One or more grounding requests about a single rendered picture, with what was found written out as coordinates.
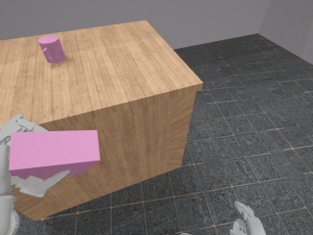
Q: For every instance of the table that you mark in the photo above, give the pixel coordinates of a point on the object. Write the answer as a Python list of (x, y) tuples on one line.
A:
[(122, 80)]

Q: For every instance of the robot left hand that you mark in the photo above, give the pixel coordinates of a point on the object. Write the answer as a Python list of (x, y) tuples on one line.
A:
[(32, 186)]

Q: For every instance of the robot right hand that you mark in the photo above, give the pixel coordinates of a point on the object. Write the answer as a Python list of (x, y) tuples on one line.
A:
[(252, 226)]

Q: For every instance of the sponge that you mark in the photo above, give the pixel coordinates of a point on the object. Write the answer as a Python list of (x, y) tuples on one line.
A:
[(45, 153)]

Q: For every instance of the left robot forearm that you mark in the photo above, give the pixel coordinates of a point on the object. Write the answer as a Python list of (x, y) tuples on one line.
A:
[(9, 219)]

